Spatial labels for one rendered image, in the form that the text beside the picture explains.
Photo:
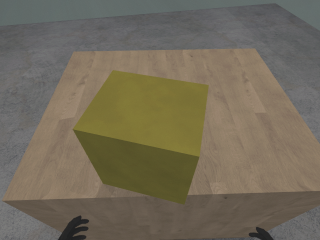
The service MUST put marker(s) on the right robot hand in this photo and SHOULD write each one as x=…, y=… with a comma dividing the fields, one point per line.
x=262, y=234

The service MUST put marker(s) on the pedestal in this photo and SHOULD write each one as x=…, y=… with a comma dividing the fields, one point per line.
x=259, y=163

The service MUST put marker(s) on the carton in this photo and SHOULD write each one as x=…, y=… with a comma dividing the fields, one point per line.
x=143, y=133

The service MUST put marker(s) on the left robot hand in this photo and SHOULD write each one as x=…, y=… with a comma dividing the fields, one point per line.
x=70, y=229

